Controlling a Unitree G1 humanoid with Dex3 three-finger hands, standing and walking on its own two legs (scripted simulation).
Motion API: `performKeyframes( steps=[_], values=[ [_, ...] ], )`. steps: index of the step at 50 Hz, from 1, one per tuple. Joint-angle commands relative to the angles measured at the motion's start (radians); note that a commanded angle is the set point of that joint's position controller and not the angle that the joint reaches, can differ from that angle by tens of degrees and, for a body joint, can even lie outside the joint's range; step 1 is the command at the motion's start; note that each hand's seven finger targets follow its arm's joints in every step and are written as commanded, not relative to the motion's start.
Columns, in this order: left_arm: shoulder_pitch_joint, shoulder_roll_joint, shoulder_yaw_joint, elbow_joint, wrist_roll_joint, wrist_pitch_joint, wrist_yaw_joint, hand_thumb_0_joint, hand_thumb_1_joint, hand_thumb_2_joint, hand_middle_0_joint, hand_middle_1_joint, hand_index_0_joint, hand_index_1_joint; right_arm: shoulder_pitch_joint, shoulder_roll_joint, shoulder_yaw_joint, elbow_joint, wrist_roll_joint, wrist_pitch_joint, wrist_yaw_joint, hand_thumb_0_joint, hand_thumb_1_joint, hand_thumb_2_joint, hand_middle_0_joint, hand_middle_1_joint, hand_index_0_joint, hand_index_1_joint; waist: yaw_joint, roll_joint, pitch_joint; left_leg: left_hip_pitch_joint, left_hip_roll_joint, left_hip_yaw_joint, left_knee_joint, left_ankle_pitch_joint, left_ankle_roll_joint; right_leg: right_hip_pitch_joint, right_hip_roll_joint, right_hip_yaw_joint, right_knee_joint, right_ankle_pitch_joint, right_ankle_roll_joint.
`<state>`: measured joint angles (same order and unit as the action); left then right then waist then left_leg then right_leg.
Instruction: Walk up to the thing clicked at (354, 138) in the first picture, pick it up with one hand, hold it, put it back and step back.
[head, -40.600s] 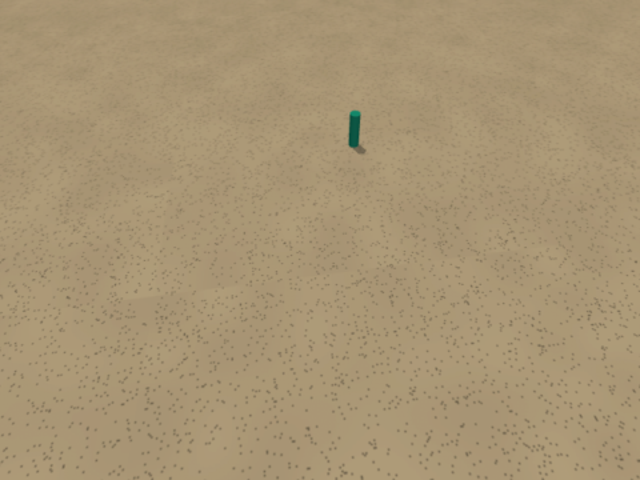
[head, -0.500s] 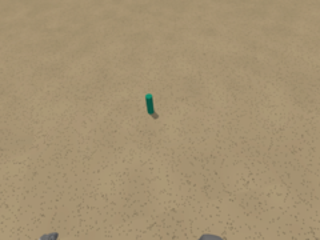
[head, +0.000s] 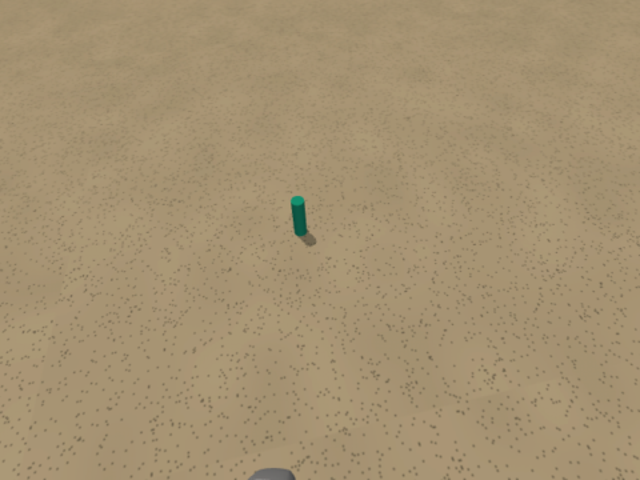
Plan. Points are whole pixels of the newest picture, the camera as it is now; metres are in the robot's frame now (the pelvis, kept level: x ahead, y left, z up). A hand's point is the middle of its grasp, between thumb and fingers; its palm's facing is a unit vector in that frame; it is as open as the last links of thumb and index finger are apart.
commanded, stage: step back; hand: left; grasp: from the side
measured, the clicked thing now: (299, 216) +1.11 +0.16 -0.67
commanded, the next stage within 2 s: stand in 0.38 s
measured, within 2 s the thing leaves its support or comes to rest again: neither
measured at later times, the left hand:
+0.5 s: hand out of the picture +0.13 +0.27 -0.13, palm faces -0.05 -0.94 -0.34, open 7.4 cm
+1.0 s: hand out of the picture +0.10 +0.26 -0.14, palm faces -0.07 -0.94 -0.34, open 7.4 cm
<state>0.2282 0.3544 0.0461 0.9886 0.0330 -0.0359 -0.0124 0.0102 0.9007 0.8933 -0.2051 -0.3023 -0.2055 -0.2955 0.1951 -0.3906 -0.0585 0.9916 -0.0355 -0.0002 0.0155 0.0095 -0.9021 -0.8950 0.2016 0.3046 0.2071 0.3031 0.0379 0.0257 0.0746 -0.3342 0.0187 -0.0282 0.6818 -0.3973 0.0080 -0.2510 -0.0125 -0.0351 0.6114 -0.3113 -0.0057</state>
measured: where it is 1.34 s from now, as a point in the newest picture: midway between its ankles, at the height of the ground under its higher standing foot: outside the picture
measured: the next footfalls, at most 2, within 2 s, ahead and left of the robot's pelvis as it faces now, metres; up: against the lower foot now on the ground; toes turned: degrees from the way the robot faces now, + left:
left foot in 0.02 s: +0.09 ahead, +0.13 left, +0.00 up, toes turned +0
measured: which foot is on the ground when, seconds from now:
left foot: up 0.00-0.00, down 0.02-1.00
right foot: down 0.00-1.00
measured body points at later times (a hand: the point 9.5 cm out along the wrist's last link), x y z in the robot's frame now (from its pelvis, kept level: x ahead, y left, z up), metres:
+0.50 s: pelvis +0.03 +0.02 +0.02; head +0.03 +0.02 +0.47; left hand +0.14 +0.31 -0.11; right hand +0.14 -0.28 -0.11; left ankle +0.05 +0.13 -0.73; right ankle +0.01 -0.12 -0.73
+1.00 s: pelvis +0.02 +0.01 +0.02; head +0.03 +0.01 +0.47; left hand +0.10 +0.31 -0.11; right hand +0.07 -0.30 -0.12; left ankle +0.05 +0.13 -0.73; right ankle +0.01 -0.12 -0.73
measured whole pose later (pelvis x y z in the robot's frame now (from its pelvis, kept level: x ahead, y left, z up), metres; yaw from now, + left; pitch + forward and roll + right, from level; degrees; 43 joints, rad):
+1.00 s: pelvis +0.02 +0.01 +0.02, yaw -2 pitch -2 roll +0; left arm 0.11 0.35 0.00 1.15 0.01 -0.01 -0.01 0.01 0.90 0.89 -0.20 -0.30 -0.20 -0.29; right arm 0.11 -0.35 -0.01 1.17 -0.01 -0.01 0.01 0.01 -0.90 -0.89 0.20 0.30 0.21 0.30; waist -0.01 0.00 0.05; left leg -0.15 0.02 0.02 0.32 -0.13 -0.01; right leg -0.11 -0.02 0.01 0.34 -0.19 0.02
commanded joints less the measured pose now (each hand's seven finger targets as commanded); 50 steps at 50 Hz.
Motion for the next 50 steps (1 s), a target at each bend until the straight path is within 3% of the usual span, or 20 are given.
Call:
performKeyframes(
  steps=[1,2,3,4,7,8,9,12,18,19,20,24,30,40,45,48,50],
  values=[
    [-0.086,0.209,0.023,-0.097,-0.022,-0.012,0.023,0.0,0.9,0.9,-0.2,-0.3,-0.2,-0.3,0.016,-0.164,-0.045,-0.034,-0.002,-0.031,-0.026,0.0,-0.9,-0.9,0.2,0.3,0.2,0.3,-0.057,-0.055,-0.101,0.245,0.067,-0.079,-0.25,0.269,0.027,-0.128,-0.12,0.138,-0.043,0.297,-0.061],
    [-0.074,0.177,0.016,-0.088,-0.038,-0.002,0.021,0.0,0.9,0.9,-0.2,-0.3,-0.2,-0.3,-0.044,-0.216,-0.044,-0.05,-0.001,-0.035,-0.029,0.0,-0.9,-0.9,0.2,0.3,0.2,0.3,-0.029,0.08,-0.095,0.139,0.206,-0.278,-0.337,0.167,0.086,-0.117,-0.021,0.086,0.021,0.064,-0.015],
    [-0.056,0.217,0.029,-0.066,-0.04,0.007,0.028,0.0,0.9,0.9,-0.2,-0.3,-0.2,-0.3,-0.093,-0.256,-0.045,-0.06,0.007,-0.033,-0.024,0.0,-0.9,-0.9,0.2,0.3,0.2,0.3,-0.011,0.109,-0.09,0.038,0.27,-0.3,-0.353,0.067,0.159,-0.019,0.0,0.047,0.06,-0.138,-0.013],
    [-0.049,0.215,0.027,-0.05,-0.03,0.006,0.027,0.0,0.9,0.9,-0.2,-0.3,-0.2,-0.3,-0.12,-0.242,-0.042,-0.054,0.003,-0.033,-0.021,0.0,-0.9,-0.9,0.2,0.3,0.2,0.3,-0.005,0.087,-0.083,0.041,0.265,-0.289,-0.337,0.122,0.16,0.01,-0.009,0.058,0.027,-0.124,-0.017],
    [-0.038,0.219,0.025,-0.009,-0.027,-0.009,0.029,0.0,0.9,0.9,-0.2,-0.3,-0.2,-0.3,-0.158,-0.189,-0.019,-0.037,0.013,-0.032,-0.022,0.0,-0.9,-0.9,0.2,0.3,0.2,0.3,0.005,0.088,-0.104,0.059,0.163,-0.14,-0.261,0.323,0.063,0.085,-0.042,0.109,-0.115,0.145,-0.026],
    [-0.043,0.231,0.028,-0.006,-0.03,-0.011,0.027,0.0,0.9,0.9,-0.2,-0.3,-0.2,-0.3,-0.156,-0.176,-0.013,-0.03,0.017,-0.031,-0.023,0.0,-0.9,-0.9,0.2,0.3,0.2,0.3,-0.001,0.084,-0.111,0.059,0.142,-0.112,-0.257,0.307,0.046,0.098,-0.055,0.124,-0.124,0.185,-0.028],
    [-0.064,0.237,0.027,-0.005,-0.028,-0.01,0.026,0.0,0.9,0.9,-0.2,-0.3,-0.2,-0.3,-0.153,-0.17,-0.011,-0.024,0.02,-0.031,-0.023,0.0,-0.9,-0.9,0.2,0.3,0.2,0.3,-0.014,0.065,-0.118,0.08,0.128,-0.094,-0.261,0.304,0.037,0.101,-0.071,0.137,-0.129,0.231,-0.033],
    [-0.101,0.229,0.021,0.003,-0.031,-0.01,0.029,0.0,0.9,0.9,-0.2,-0.3,-0.2,-0.3,-0.162,-0.17,-0.009,0.002,0.021,-0.031,-0.025,0.0,-0.9,-0.9,0.2,0.3,0.2,0.3,-0.019,0.035,-0.153,0.157,0.126,-0.071,-0.25,0.433,0.034,0.101,-0.082,0.138,-0.144,0.322,-0.028],
    [-0.125,0.225,0.016,0.023,-0.025,-0.008,0.03,0.0,0.9,0.9,-0.2,-0.3,-0.2,-0.3,-0.207,-0.158,-0.01,0.028,0.022,-0.028,-0.023,0.0,-0.9,-0.9,0.2,0.3,0.2,0.3,-0.02,-0.014,-0.154,0.204,0.127,-0.038,-0.28,0.412,0.032,0.112,-0.093,0.142,-0.203,0.352,-0.022],
    [-0.141,0.199,-0.003,0.047,-0.03,-0.009,0.026,0.0,0.9,0.9,-0.2,-0.3,-0.2,-0.3,-0.184,-0.155,-0.003,0.039,0.036,-0.033,-0.02,0.0,-0.9,-0.9,0.2,0.3,0.2,0.3,-0.045,-0.025,-0.162,0.246,0.116,-0.056,-0.309,0.424,0.029,0.114,-0.103,0.139,-0.236,0.355,-0.019],
    [-0.154,0.2,-0.004,0.047,-0.03,-0.01,0.025,0.0,0.9,0.9,-0.2,-0.3,-0.2,-0.3,-0.189,-0.159,-0.006,0.047,0.035,-0.035,-0.018,0.0,-0.9,-0.9,0.2,0.3,0.2,0.3,-0.046,-0.025,-0.153,0.254,0.118,-0.055,-0.32,0.425,0.026,0.117,-0.104,0.141,-0.247,0.35,-0.013],
    [-0.167,0.204,-0.006,0.067,-0.031,-0.009,0.023,0.0,0.9,0.9,-0.2,-0.3,-0.2,-0.3,-0.207,-0.156,-0.001,0.064,0.03,-0.038,-0.014,0.0,-0.9,-0.9,0.2,0.3,0.2,0.3,-0.034,-0.014,-0.131,0.259,0.12,-0.056,-0.365,0.403,0.021,0.13,-0.106,0.136,-0.288,0.287,-0.005],
    [-0.186,0.21,-0.005,0.086,-0.026,-0.008,0.021,0.0,0.9,0.9,-0.2,-0.3,-0.2,-0.3,-0.209,-0.151,0.002,0.081,0.03,-0.04,-0.013,0.0,-0.9,-0.9,0.2,0.3,0.2,0.3,-0.039,-0.028,-0.093,0.244,0.112,-0.053,-0.409,0.309,0.007,0.115,-0.111,0.139,-0.334,0.207,-0.006],
    [-0.178,0.212,-0.005,0.095,-0.025,-0.007,0.02,0.0,0.9,0.9,-0.2,-0.3,-0.2,-0.3,-0.188,-0.169,0.005,0.103,0.027,-0.037,-0.013,0.0,-0.9,-0.9,0.2,0.3,0.2,0.3,-0.04,-0.005,-0.104,0.24,0.112,-0.049,-0.421,0.266,0.005,0.124,-0.116,0.142,-0.353,0.179,-0.01],
    [-0.165,0.213,-0.008,0.1,-0.025,-0.001,0.018,0.0,0.9,0.9,-0.2,-0.3,-0.2,-0.3,-0.163,-0.164,0.01,0.112,0.026,-0.032,-0.012,0.0,-0.9,-0.9,0.2,0.3,0.2,0.3,-0.044,-0.024,-0.062,0.216,0.105,-0.057,-0.434,0.198,-0.003,0.076,-0.108,0.143,-0.369,0.085,-0.012],
    [-0.158,0.214,-0.008,0.096,-0.026,0.0,0.016,0.0,0.9,0.9,-0.2,-0.3,-0.2,-0.3,-0.159,-0.168,0.012,0.11,0.026,-0.032,-0.013,0.0,-0.9,-0.9,0.2,0.3,0.2,0.3,-0.042,-0.015,-0.074,0.204,0.11,-0.063,-0.436,0.182,0.002,0.089,-0.109,0.142,-0.358,0.104,-0.014],
    [-0.158,0.213,-0.008,0.097,-0.024,-0.002,0.017,0.0,0.9,0.9,-0.2,-0.3,-0.2,-0.3,-0.152,-0.172,0.011,0.109,0.025,-0.034,-0.015,0.0,-0.9,-0.9,0.2,0.3,0.2,0.3,-0.044,-0.024,-0.104,0.225,0.115,-0.06,-0.421,0.236,0.007,0.11,-0.115,0.144,-0.347,0.154,-0.015]
  ],
)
